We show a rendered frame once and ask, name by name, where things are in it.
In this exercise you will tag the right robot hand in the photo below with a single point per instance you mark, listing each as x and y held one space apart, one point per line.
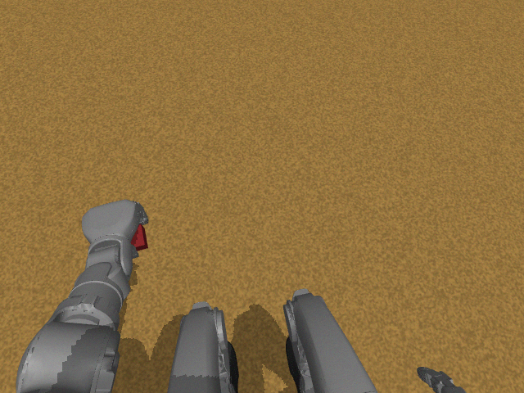
438 381

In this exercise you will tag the left robot arm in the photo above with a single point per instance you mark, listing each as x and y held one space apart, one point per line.
76 351

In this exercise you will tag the left robot hand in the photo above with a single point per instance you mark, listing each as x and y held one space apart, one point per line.
120 218

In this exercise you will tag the small box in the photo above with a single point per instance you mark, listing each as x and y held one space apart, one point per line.
139 239

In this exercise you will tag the right robot foot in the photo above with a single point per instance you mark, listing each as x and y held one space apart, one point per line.
295 372

